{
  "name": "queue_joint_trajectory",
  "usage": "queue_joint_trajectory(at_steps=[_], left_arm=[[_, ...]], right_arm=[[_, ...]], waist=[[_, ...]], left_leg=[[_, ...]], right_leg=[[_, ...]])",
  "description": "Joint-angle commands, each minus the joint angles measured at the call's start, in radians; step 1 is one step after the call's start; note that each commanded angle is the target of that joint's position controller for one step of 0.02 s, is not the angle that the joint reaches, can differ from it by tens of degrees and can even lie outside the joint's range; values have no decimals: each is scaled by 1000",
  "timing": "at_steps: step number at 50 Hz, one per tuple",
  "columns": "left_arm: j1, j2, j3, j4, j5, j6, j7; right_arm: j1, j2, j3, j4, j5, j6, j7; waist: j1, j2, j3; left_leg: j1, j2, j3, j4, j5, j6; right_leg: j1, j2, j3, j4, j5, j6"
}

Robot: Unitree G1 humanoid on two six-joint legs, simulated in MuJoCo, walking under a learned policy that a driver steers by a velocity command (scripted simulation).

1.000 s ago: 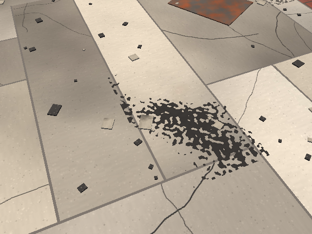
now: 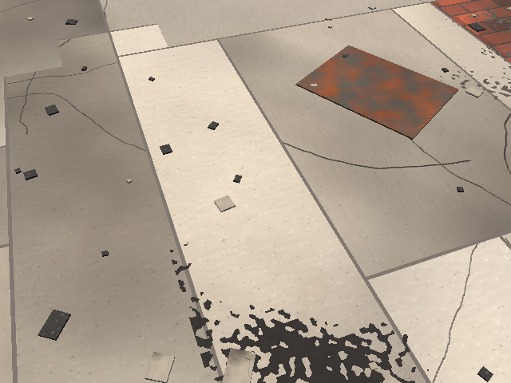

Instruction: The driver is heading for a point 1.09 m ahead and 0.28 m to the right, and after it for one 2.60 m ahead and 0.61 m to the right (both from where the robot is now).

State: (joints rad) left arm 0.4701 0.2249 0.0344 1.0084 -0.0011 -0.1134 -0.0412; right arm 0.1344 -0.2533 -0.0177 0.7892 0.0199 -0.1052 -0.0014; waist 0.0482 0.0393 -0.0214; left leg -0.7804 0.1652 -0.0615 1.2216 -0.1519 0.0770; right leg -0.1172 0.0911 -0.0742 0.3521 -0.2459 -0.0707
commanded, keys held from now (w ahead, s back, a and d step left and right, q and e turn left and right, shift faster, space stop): w+shift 0.22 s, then w+e+shift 0.30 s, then e+shift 0.48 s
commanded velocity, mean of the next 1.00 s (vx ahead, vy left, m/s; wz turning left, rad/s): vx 0.72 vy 0.00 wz -0.55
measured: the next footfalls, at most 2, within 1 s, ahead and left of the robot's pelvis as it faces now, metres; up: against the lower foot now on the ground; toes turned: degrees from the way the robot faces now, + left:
left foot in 0.24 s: +0.48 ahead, +0.14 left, +0.00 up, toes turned +2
right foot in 0.72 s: +0.85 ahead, -0.07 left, +0.00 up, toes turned -19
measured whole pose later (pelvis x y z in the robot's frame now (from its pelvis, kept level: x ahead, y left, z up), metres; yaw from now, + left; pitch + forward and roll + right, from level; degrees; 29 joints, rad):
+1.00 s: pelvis +0.74 +0.01 -0.01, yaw -34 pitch +2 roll +2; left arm 0.26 0.29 0.10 0.66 -0.02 0.00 0.01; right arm -0.06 -0.27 -0.05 0.60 -0.02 -0.04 -0.04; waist 0.06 0.01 0.08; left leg -0.61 0.01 -0.23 1.06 -0.36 -0.09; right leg -0.39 0.22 0.17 0.44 -0.03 -0.13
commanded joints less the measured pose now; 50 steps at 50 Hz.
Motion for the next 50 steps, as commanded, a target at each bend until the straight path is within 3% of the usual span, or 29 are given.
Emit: queue_joint_trajectory(at_steps=[1,4,8,10,12,13,14,15,16,17,18,19,21,24,28,30,32,34,35,36,37,38,39,40,41,42,44,47,50], left_arm=[[-129,93,5,-97,-4,-35,19],[-27,130,5,-81,-23,-38,38],[45,167,12,-60,-22,-2,50],[33,203,21,-62,7,20,49],[-17,207,21,-70,40,47,47],[-14,132,-5,-110,51,41,46],[194,-81,-55,-103,-2,6,20],[64,79,-21,-111,-64,-17,28],[-94,142,0,-160,-89,-23,36],[-171,127,-2,-188,-70,-24,46],[-171,105,4,-192,-53,-16,46],[-121,86,9,-184,-53,5,39],[-84,57,17,-173,-65,44,33],[-171,47,21,-210,-55,78,33],[-301,67,26,-267,-26,67,19],[-379,48,17,-305,-6,49,-10],[-379,63,28,-323,-8,37,-42],[-206,131,62,-306,-24,49,-49],[-18,207,95,-270,-24,65,-38],[153,263,123,-228,-24,80,-8],[83,258,111,-211,-14,86,16],[3,259,90,-293,48,71,9],[-68,321,111,-360,80,61,-3],[-160,325,117,-403,47,52,-10],[-224,265,105,-412,-8,49,-5],[-270,236,94,-412,-35,46,0],[-310,195,90,-438,-27,62,15],[-247,222,107,-432,-22,89,54],[-241,230,111,-450,-27,126,81]], right_arm=[[-12,-33,3,-57,-22,-3,0],[-161,-19,11,-100,-5,-24,22],[-277,-39,5,-155,12,-35,59],[-188,-94,-20,-154,17,-32,61],[164,-183,-66,-79,32,-14,41],[386,-270,-85,-27,16,1,18],[422,-299,-94,0,-18,-10,37],[418,-169,-69,6,-29,-21,36],[340,-121,-59,8,-26,-28,34],[257,-115,-56,6,-30,-35,38],[200,-93,-54,16,-42,-44,43],[165,-50,-44,32,-53,-50,45],[126,-24,-43,57,-32,-45,47],[122,-51,-50,76,-33,-43,35],[122,-81,-48,67,-49,-38,-4],[151,-120,-49,59,-45,-26,-37],[194,-178,-57,51,-34,-12,-66],[149,-244,-77,21,-14,15,-83],[80,-262,-87,-6,-6,23,-76],[10,-229,-85,-26,12,20,-51],[-23,-41,-38,-73,-8,-3,-13],[129,-3,-19,-123,-17,-22,11],[202,-98,-32,-136,-23,-32,14],[172,-136,-43,-149,-19,-28,13],[89,-132,-47,-155,-27,-11,-3],[68,-127,-51,-158,-25,12,-20],[31,-147,-66,-171,-32,49,-29],[-28,-79,-57,-186,-43,64,-36],[-81,-83,-61,-201,-29,77,-46]], waist=[[-71,-52,166],[-10,-28,169],[11,-51,204],[-58,-126,107],[-256,-196,-99],[-304,-69,-283],[-148,343,-479],[-211,250,-390],[-211,155,-203],[-173,-20,-115],[-116,-39,-59],[-65,-14,-45],[-30,27,13],[-29,8,119],[-36,-23,214],[-57,-61,207],[-55,-31,132],[43,70,18],[146,87,-68],[233,6,-120],[135,-347,-5],[-6,-402,-196],[-13,-227,-475],[-40,-30,-417],[-73,135,-272],[-114,132,-154],[-121,59,-85],[-82,1,-109],[-57,-75,-135]], left_leg=[[8,29,17,-206,222,-35],[131,-24,77,-491,418,-33],[92,-84,95,-708,340,-12],[190,-153,132,-688,199,23],[600,-193,140,-638,86,75],[1009,26,-140,-559,-87,96],[1325,231,-711,-808,-678,235],[1262,211,-795,-974,-736,156],[1118,200,-601,-964,-568,109],[941,170,-461,-977,-362,85],[795,148,-350,-987,-238,83],[708,116,-255,-1003,-173,62],[627,79,-82,-1039,-71,31],[565,44,96,-1080,81,-10],[560,-8,269,-1091,410,-39],[603,-15,334,-1029,594,-73],[683,-5,357,-897,852,-97],[736,33,342,-687,1120,-95],[690,48,315,-482,1136,-85],[592,-11,309,-145,836,-100],[343,-233,264,231,-382,-126],[168,-341,52,470,-534,-152],[154,-306,-119,519,-471,-136],[114,-255,-151,427,-418,-108],[92,-210,-133,304,-364,-108],[102,-186,-126,200,-325,-122],[206,-159,-114,46,-290,-138],[235,-181,-90,-112,-235,-165],[206,-210,-105,-210,-151,-178]], right_leg=[[-234,-228,182,-275,85,-160],[-164,-227,122,-323,142,-132],[150,-302,94,-283,330,-114],[290,-334,87,-121,793,-90],[210,-305,61,318,1087,-58],[-110,-247,77,701,746,-47],[-488,-43,205,1046,-190,-19],[-576,-83,269,1126,-177,-58],[-655,-124,236,1139,-109,-65],[-619,-172,228,1091,-36,-62],[-569,-214,233,1036,30,-54],[-497,-253,251,1010,64,-51],[-480,-281,236,975,66,-40],[-592,-287,216,930,173,-26],[-628,-219,105,674,378,-9],[-568,-178,-16,474,467,-9],[-437,-91,-116,369,500,-13],[-248,-19,-136,369,382,-35],[-49,-9,-94,378,331,-70],[159,-36,-8,242,432,-118],[201,-108,196,188,851,-148],[377,-265,716,211,1268,-346],[480,-369,934,58,916,-438],[397,-356,881,-4,504,-411],[236,-302,815,-53,196,-337],[82,-271,780,-79,128,-297],[-94,-175,641,-85,233,-224],[-126,-119,531,-24,471,-191],[-104,-106,555,-9,313,-152]])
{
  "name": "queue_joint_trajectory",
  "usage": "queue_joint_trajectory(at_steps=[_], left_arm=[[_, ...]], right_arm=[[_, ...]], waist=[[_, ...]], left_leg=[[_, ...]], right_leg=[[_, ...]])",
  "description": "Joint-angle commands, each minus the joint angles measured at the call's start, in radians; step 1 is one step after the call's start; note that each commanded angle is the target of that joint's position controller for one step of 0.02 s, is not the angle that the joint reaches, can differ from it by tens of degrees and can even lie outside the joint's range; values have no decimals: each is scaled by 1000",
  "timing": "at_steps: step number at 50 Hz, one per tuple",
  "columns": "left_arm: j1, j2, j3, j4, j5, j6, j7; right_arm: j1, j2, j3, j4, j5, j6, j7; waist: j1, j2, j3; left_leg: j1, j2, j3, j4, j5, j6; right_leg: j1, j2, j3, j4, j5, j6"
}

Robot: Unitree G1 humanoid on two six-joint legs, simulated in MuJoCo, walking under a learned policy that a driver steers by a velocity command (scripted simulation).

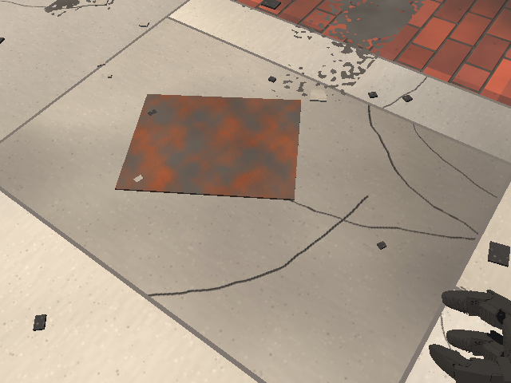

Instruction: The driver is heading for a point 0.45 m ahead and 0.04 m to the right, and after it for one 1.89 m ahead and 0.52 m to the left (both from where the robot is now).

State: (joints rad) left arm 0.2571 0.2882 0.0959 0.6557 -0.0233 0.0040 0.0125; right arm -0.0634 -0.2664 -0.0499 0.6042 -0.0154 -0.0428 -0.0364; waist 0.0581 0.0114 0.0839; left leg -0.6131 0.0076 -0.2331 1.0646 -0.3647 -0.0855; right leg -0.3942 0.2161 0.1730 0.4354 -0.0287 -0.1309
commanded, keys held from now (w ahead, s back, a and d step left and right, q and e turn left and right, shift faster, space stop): e+shift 0.34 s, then w+e+shift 0.02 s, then w+shift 0.34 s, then w+q+shift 0.30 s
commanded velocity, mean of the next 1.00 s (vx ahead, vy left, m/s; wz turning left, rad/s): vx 0.47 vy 0.00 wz -0.44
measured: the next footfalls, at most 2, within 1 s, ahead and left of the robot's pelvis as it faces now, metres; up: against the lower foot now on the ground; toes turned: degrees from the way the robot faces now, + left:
left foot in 0.26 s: +0.21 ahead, +0.16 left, +0.00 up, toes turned -26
right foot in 0.70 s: +0.05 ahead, -0.08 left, +0.00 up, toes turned -34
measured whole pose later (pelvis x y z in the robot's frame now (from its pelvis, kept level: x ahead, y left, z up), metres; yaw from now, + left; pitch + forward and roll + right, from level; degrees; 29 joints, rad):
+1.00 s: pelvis +0.20 -0.06 +0.00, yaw -23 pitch +2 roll +1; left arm 0.50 0.24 0.01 0.80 0.03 -0.11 0.01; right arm 0.18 -0.29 -0.05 0.68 0.04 -0.05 0.06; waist 0.06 0.05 -0.03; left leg -0.92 0.03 -0.06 1.02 0.14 0.03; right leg 0.13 0.00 -0.19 0.25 -0.41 -0.02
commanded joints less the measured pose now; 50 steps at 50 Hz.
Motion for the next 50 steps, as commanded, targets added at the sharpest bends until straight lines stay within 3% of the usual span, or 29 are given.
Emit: queue_joint_trajectory(at_steps=[1,4,7,11,12,13,14,15,16,17,19,22,25,31,33,34,35,36,37,38,39,40,42,45,47,50], left_arm=[[-41,160,47,-107,-8,19,32],[-57,153,44,-127,-3,36,36],[-68,156,44,-143,6,43,32],[-112,155,36,-172,-5,49,22],[-90,128,25,-170,-14,51,18],[-2,72,7,-159,-6,53,14],[-3,136,25,-192,-12,43,3],[-26,232,48,-179,0,34,-4],[-26,252,55,-158,-3,39,-6],[-6,230,50,-135,1,52,-1],[19,178,26,-142,10,57,-5],[-35,127,-2,-160,7,29,-13],[-72,100,-17,-157,6,0,-13],[-18,68,-38,-99,6,-43,-26],[45,52,-45,-68,0,-56,-30],[128,59,-41,-22,1,-60,-27],[233,80,-31,16,-4,-65,-24],[312,158,-22,4,15,-72,-17],[290,257,9,-19,14,-83,-21],[296,223,5,-2,15,-102,-25],[261,170,-15,0,29,-113,-29],[201,127,-32,-13,36,-115,-32],[118,78,-50,-18,47,-121,-28],[137,78,-50,29,48,-135,-15],[163,65,-56,64,53,-139,-4],[199,68,-61,105,50,-136,7]], right_arm=[[97,-78,-33,-19,9,16,-13],[48,-89,-38,-26,13,5,-9],[33,-101,-41,-25,16,-17,5],[118,-134,-62,8,20,-36,26],[137,-142,-67,17,17,-33,25],[126,-190,-73,-6,-2,-20,19],[129,-216,-77,-17,-34,-7,20],[113,-171,-74,-32,-27,-8,15],[82,-130,-62,-45,-13,-2,5],[68,-119,-53,-57,-3,9,-6],[129,-150,-50,-48,9,20,-23],[266,-180,-56,-11,8,7,-9],[307,-192,-59,4,9,-14,8],[265,-207,-59,27,45,-31,38],[244,-197,-51,30,56,-21,45],[242,-164,-39,25,47,-18,46],[221,-85,-13,9,33,-25,50],[194,23,22,-28,13,-42,65],[189,-19,16,-69,56,-68,66],[113,-70,5,-86,84,-77,58],[120,-78,3,-81,80,-77,57],[167,-72,3,-56,60,-66,58],[229,-107,-16,-24,53,-41,68],[222,-101,-18,-2,56,-16,74],[167,-83,-12,-9,58,-16,82],[96,-53,-2,-19,63,-27,111]], waist=[[-60,-77,-226],[-31,-146,-183],[-11,-182,-174],[-44,-180,-181],[-44,-99,-198],[3,81,-259],[21,283,-229],[2,228,-186],[-3,160,-153],[-4,110,-137],[-30,114,-149],[-97,137,-157],[-117,130,-123],[-62,170,-88],[-14,127,-69],[19,61,-77],[61,-29,-108],[75,-258,-125],[67,-251,-110],[91,-116,-47],[62,-97,-19],[23,-101,-39],[-33,-132,-26],[-36,-106,15],[-21,-90,51],[5,-76,78]], left_leg=[[32,-57,62,-96,90,-14],[57,-72,55,-228,145,-5],[115,-87,51,-351,145,10],[314,-77,60,-631,218,42],[424,-5,45,-739,322,74],[570,216,-129,-722,392,169],[519,359,-327,-771,431,311],[473,376,-338,-793,324,341],[441,310,-220,-783,206,308],[417,256,-130,-772,173,274],[431,228,-62,-824,22,244],[497,209,-42,-872,-260,232],[468,243,-46,-917,-301,251],[288,252,73,-916,-149,257],[213,251,101,-836,-179,248],[135,216,138,-740,-210,230],[-14,158,209,-517,-161,185],[-272,59,270,-63,-178,120],[-542,11,160,102,-99,130],[-674,50,64,202,-1,145],[-697,51,25,208,96,150],[-634,68,22,200,162,135],[-496,63,36,172,301,94],[-406,37,86,118,433,76],[-357,25,152,25,505,97],[-255,15,258,-147,571,150]], right_leg=[[167,-222,319,-95,0,-75],[146,-203,359,-102,-179,-53],[160,-211,416,-64,-150,-54],[142,-186,493,35,-118,-14],[89,-128,440,137,-341,21],[-29,-33,290,358,-609,65],[-171,18,125,567,-647,115],[-236,-81,87,702,-547,162],[-244,-121,58,752,-461,177],[-248,-136,25,823,-402,190],[-306,-176,-78,915,-296,194],[-359,-223,-160,850,-298,191],[-316,-256,-153,699,-309,179],[32,-247,-226,274,-334,115],[168,-236,-264,77,-261,77],[291,-190,-305,31,-253,70],[472,-248,-194,10,-304,49],[597,-495,187,-71,-468,-10],[605,-652,506,-191,-769,-158],[593,-668,526,-232,-843,-165],[576,-636,415,-206,-726,-120],[524,-583,287,-191,-630,-82],[387,-506,88,-233,-452,-28],[315,-454,-125,-304,-229,24],[308,-420,-242,-336,-99,68],[348,-397,-362,-346,79,130]])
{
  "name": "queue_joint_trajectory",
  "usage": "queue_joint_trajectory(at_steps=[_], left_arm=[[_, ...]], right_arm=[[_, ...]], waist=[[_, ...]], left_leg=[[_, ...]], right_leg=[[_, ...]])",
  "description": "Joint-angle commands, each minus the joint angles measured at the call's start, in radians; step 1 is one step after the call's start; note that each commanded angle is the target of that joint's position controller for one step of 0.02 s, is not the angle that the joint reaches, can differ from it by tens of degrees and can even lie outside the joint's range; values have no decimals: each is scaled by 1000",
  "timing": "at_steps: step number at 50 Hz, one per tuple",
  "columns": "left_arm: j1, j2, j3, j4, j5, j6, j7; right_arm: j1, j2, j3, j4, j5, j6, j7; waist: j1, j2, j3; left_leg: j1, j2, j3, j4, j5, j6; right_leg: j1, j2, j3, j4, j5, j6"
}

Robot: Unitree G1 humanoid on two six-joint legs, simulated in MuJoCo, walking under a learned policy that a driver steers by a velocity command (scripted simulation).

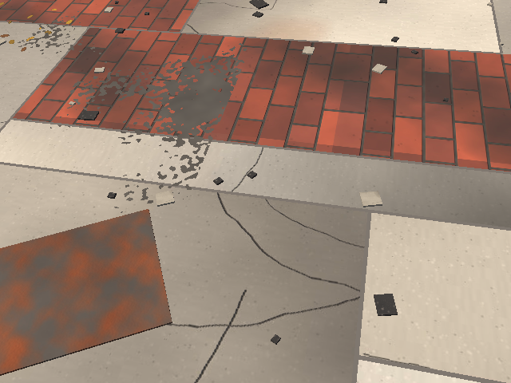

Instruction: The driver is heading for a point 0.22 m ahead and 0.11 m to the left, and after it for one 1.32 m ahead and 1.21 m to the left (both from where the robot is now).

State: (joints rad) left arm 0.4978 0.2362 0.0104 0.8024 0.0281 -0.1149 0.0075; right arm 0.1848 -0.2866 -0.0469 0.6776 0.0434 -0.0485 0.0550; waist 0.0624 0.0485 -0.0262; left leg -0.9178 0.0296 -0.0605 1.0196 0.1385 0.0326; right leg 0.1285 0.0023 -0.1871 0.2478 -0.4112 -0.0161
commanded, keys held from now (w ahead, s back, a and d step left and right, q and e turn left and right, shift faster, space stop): q+shift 1.00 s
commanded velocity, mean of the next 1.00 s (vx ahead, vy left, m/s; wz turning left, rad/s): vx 0.22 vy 0.00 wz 0.91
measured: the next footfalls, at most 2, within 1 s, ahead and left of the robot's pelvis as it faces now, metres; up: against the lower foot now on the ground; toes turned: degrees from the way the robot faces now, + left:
left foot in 0.14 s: +0.32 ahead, +0.08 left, +0.00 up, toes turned +9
right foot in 0.58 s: +0.51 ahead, -0.04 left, +0.00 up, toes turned +43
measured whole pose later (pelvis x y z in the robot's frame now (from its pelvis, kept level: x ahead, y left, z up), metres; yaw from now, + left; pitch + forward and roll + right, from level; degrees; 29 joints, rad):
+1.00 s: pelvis +0.33 -0.02 +0.00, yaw +57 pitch +1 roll -2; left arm 0.12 0.30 0.09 0.67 0.00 0.01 0.03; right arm 0.18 -0.30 -0.08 0.58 0.03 0.09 0.01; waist 0.00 0.00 0.07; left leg -0.37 0.07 0.04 0.71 -0.30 -0.01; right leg -0.32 -0.12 -0.21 0.52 -0.19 0.03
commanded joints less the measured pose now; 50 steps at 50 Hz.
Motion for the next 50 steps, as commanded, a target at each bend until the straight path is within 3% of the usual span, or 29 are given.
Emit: queue_joint_trajectory(at_steps=[1,3,4,5,6,7,8,9,10,11,12,13,15,17,19,22,25,28,29,30,31,32,33,35,36,39,43,48,50], left_arm=[[-57,133,24,-37,-3,-8,18],[-34,208,39,-26,-11,16,45],[-33,246,48,-25,-16,32,63],[-53,274,58,-37,-22,46,77],[-94,287,67,-57,-20,56,82],[-166,291,75,-90,-23,51,72],[-159,158,45,-104,-19,26,37],[16,44,5,-155,-9,-5,12],[-48,162,17,-181,-19,-31,-2],[-178,205,28,-222,-41,-38,0],[-207,193,31,-231,-35,-32,7],[-196,200,34,-223,-23,-14,12],[-173,218,48,-214,-11,24,19],[-197,177,38,-220,9,34,32],[-255,137,27,-241,9,43,37],[-331,136,29,-251,-12,56,31],[-403,154,39,-263,-22,53,22],[-346,188,69,-234,-27,33,14],[-329,215,77,-229,-18,32,17],[-361,268,86,-259,14,52,25],[-327,246,91,-248,24,62,25],[-363,190,81,-269,13,66,31],[-396,157,72,-276,5,77,38],[-440,156,67,-284,-4,94,52],[-433,159,68,-279,1,98,56],[-376,178,82,-247,9,109,59],[-391,216,106,-225,-3,113,46],[-414,230,125,-193,-31,105,17],[-387,185,119,-167,-45,110,13]], right_arm=[[-174,-18,0,-100,2,-27,32],[-225,-19,-2,-129,-14,-40,55],[-191,-32,-9,-131,-10,-38,61],[-93,-56,-21,-112,-7,-29,61],[91,-120,-49,-71,-5,-15,55],[304,-195,-83,-19,-9,-2,33],[306,-194,-74,7,-14,13,-7],[233,-287,-80,-57,-75,1,-19],[229,-274,-91,-94,-77,6,-22],[166,-241,-83,-117,-53,2,-23],[78,-204,-72,-129,-26,-2,-22],[20,-178,-63,-150,-22,-4,-22],[-32,-172,-65,-157,-39,0,-29],[-32,-175,-65,-136,-35,7,-45],[-19,-192,-71,-121,-29,33,-68],[-31,-189,-72,-126,-4,74,-94],[-33,-178,-71,-140,-7,94,-102],[-67,-142,-63,-162,-11,95,-100],[-7,-76,-45,-157,-16,95,-93],[90,-45,-35,-160,-20,95,-88],[109,-147,-57,-175,-25,82,-73],[64,-213,-77,-155,-19,85,-69],[38,-225,-85,-142,-14,98,-73],[60,-185,-76,-138,-16,119,-77],[52,-161,-68,-146,-15,121,-76],[-12,-120,-54,-175,-14,117,-72],[-35,-103,-50,-185,-21,116,-57],[5,-116,-68,-162,-17,135,-41],[112,-134,-91,-116,-16,139,-48]], waist=[[-4,-109,212],[-3,-143,182],[-33,-183,141],[-86,-232,83],[-180,-246,-5],[-288,-210,-88],[-232,32,-72],[-74,239,-253],[-154,50,-464],[-142,-56,-294],[-68,-171,-134],[-30,-183,-68],[10,-125,-7],[6,-108,-19],[-11,-66,-78],[-41,22,-142],[-73,87,-122],[-32,124,-102],[-60,11,-144],[-130,-227,-155],[-129,-338,-195],[-99,-251,-128],[-90,-182,-76],[-97,-156,-27],[-90,-161,-15],[-43,-198,-44],[-36,-212,-82],[-63,-224,-81],[-106,-153,-86]], left_leg=[[101,-22,132,-195,63,47],[249,-99,259,-310,23,68],[311,-135,292,-333,-11,71],[413,-164,299,-340,-65,79],[597,-171,257,-343,-90,106],[871,-139,147,-445,-12,151],[1050,-38,-17,-500,131,181],[1367,200,-486,-371,462,410],[1352,265,-663,-557,97,459],[1172,213,-619,-667,-102,406],[970,168,-562,-723,-196,362],[821,145,-528,-746,-148,353],[614,78,-418,-771,-3,331],[510,18,-307,-710,245,297],[499,-31,-275,-657,293,254],[540,-72,-297,-613,65,172],[592,-62,-399,-582,-125,137],[625,-80,-467,-457,-232,84],[543,-139,-391,-282,-556,41],[336,-265,-211,-83,-854,-13],[262,-170,-160,105,-798,-53],[241,-114,-129,184,-697,-79],[237,-86,-105,232,-614,-96],[256,-54,-32,312,-526,-117],[270,-40,6,290,-500,-120],[256,11,42,175,-485,-131],[356,58,64,-7,-493,-114],[550,30,142,-288,-468,-43],[737,-24,141,-478,-375,22]], right_leg=[[-173,-175,-38,-136,617,37],[-116,-183,-66,-4,1156,63],[-69,-199,-70,95,1365,69],[-51,-220,-63,219,1532,67],[-82,-235,-39,416,1590,62],[-214,-212,-16,690,1447,59],[-454,-47,18,1043,237,72],[-823,94,209,1442,-278,98],[-829,68,387,1468,-185,67],[-843,39,375,1349,-105,37],[-852,2,351,1249,-58,40],[-814,-16,351,1186,-38,54],[-713,-50,342,1056,-13,85],[-655,-37,305,893,32,115],[-619,12,286,749,121,135],[-577,60,305,574,278,138],[-555,78,344,412,290,130],[-414,42,359,145,393,91],[-255,-120,455,97,452,19],[-108,-350,706,121,647,-132],[-127,-449,887,82,512,-231],[-191,-383,780,78,375,-221],[-257,-307,640,78,272,-178],[-357,-240,480,61,301,-150],[-378,-216,413,47,332,-149],[-286,-240,330,40,386,-182],[-264,-296,253,41,377,-192],[-298,-330,146,95,309,-139],[-398,-284,66,251,213,-47]])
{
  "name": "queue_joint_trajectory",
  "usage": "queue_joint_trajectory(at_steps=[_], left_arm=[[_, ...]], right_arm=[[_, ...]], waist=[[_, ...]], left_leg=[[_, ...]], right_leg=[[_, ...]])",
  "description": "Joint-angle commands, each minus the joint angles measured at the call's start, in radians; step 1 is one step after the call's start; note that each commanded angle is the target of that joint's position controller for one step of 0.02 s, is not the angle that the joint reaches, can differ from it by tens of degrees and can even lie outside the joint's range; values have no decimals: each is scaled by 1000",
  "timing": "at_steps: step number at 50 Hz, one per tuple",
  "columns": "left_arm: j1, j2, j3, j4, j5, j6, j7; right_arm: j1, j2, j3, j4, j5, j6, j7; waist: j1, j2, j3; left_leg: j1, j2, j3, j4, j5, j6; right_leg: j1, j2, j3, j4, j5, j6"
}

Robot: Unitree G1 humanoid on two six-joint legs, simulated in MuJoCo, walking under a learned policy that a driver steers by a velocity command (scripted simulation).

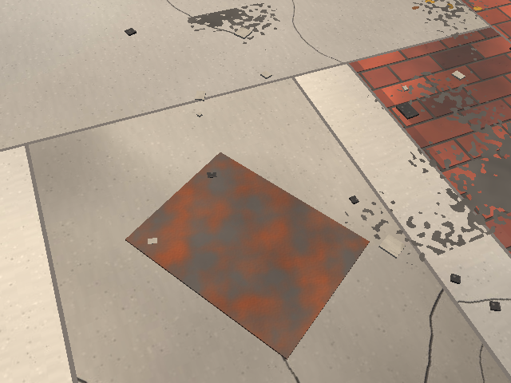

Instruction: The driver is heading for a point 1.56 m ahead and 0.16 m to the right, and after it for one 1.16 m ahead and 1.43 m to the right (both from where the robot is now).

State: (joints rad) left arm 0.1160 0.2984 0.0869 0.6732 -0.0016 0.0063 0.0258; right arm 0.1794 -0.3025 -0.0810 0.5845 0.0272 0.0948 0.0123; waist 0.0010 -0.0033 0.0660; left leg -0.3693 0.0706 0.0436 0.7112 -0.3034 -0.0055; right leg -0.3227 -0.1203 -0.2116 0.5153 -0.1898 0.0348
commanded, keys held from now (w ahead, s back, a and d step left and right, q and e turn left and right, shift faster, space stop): shift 1.00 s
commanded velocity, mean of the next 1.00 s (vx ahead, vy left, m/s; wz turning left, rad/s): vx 0.00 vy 0.00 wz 0.23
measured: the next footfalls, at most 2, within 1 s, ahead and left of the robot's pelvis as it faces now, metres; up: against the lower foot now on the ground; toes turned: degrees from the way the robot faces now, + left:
right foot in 0.42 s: +0.10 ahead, -0.11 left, +0.00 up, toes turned +10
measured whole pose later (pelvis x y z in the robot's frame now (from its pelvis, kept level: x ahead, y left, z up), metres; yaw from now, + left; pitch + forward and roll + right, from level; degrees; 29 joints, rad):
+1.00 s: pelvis +0.04 -0.01 +0.01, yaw +11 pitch -1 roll +0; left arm 0.17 0.22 0.03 0.75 0.01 -0.02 0.00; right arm 0.21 -0.22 -0.05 0.79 -0.01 0.03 -0.04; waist 0.00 0.00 0.03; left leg -0.20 -0.03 -0.10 0.54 -0.31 -0.01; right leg -0.22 0.01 -0.03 0.54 -0.30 -0.02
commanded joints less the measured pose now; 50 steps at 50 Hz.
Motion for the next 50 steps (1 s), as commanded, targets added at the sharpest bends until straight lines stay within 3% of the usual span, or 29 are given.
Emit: queue_joint_trajectory(at_steps=[1,2,3,4,5,6,7,9,11,13,15,18,20,21,22,23,24,25,29,36,50], left_arm=[[30,76,31,-29,-4,-4,-12],[-18,44,14,-111,31,-7,-9],[-130,91,26,-126,25,-17,1],[-136,107,31,-121,3,-17,7],[-95,109,37,-92,3,-12,16],[-62,117,39,-71,15,-5,21],[-32,113,40,-57,20,-2,18],[-2,95,33,-43,11,-4,8],[-17,63,15,-45,5,-4,1],[-37,44,1,-51,4,-2,-8],[-39,49,-2,-53,0,-1,-16],[-28,60,-2,-53,-6,-3,-21],[16,36,-9,-38,-2,-13,-26],[29,45,-12,-37,15,-20,-26],[44,112,-1,-47,32,-25,-20],[1,125,0,-36,31,-27,-21],[-25,61,-13,-47,21,-30,-27],[-28,45,-17,-46,17,-33,-29],[5,50,-21,-40,17,-48,-26],[12,33,-30,-42,14,-39,-21],[37,15,-37,24,10,-42,-19]], right_arm=[[180,-198,-82,-14,-3,-11,-20],[145,-324,-95,-50,-24,-28,-31],[135,-266,-84,-65,-62,-58,-22],[91,-231,-65,-56,-65,-78,-22],[26,-189,-53,-59,-42,-85,-27],[-20,-144,-34,-63,-23,-84,-32],[-42,-124,-21,-64,-22,-83,-40],[-40,-108,-9,-56,-35,-81,-47],[-23,-108,-6,-41,-35,-82,-50],[-15,-114,-6,-30,-36,-77,-49],[-18,-121,-5,-22,-40,-73,-42],[-22,-111,2,-4,-34,-71,-28],[-50,-81,15,7,-20,-73,-26],[-28,-57,23,17,-23,-80,-27],[14,-33,30,18,-47,-90,-26],[69,-28,27,33,-49,-98,-23],[33,-55,24,44,-57,-97,-25],[-16,-73,15,40,-52,-92,-26],[-37,-41,16,45,-41,-72,-25],[-5,-22,13,87,-39,-77,-29],[36,-19,8,164,-37,-77,-56]], waist=[[-50,121,-124],[-10,393,-118],[-98,255,-188],[-63,207,-156],[-26,155,-140],[-8,154,-142],[9,162,-158],[16,133,-185],[2,121,-175],[-17,139,-168],[-28,152,-152],[-34,153,-126],[12,127,-119],[15,93,-131],[-22,-25,-169],[-84,-166,-175],[-51,-156,-169],[-28,-129,-143],[-4,-62,-122],[4,6,-109],[-3,4,-82]], left_leg=[[332,64,-214,-321,277,144],[383,298,-601,-340,498,330],[308,312,-590,-391,401,376],[270,266,-501,-401,304,319],[247,219,-426,-387,263,258],[227,191,-372,-368,316,230],[193,161,-325,-358,396,223],[192,134,-274,-344,477,222],[228,119,-258,-332,488,218],[238,125,-270,-324,460,225],[208,137,-294,-317,435,242],[173,142,-339,-295,441,250],[142,105,-335,-261,406,210],[109,71,-331,-255,328,161],[66,-4,-279,-185,182,98],[70,-74,-193,-190,43,49],[127,-68,-176,-209,45,17],[125,-71,-172,-211,75,15],[133,-61,-193,-220,174,41],[129,-56,-198,-232,205,31],[173,-50,-195,-243,230,13]], right_leg=[[-178,-60,4,240,-196,-2],[-493,85,59,514,-486,69],[-484,90,233,652,-463,45],[-472,76,260,671,-363,13],[-460,58,264,651,-267,4],[-427,56,259,647,-205,12],[-363,68,247,671,-157,23],[-300,84,233,658,-99,36],[-283,81,233,521,-76,42],[-231,78,233,397,-89,43],[-160,79,228,307,-136,37],[-69,90,218,186,-171,23],[55,101,204,-47,-4,0],[153,72,245,-130,164,-16],[247,-40,349,-104,434,-52],[207,-76,369,-66,428,-128],[140,-58,373,-89,273,-150],[127,-21,345,-87,170,-121],[118,26,288,-64,105,-72],[136,45,269,-44,102,-75],[118,63,259,-71,81,-74]])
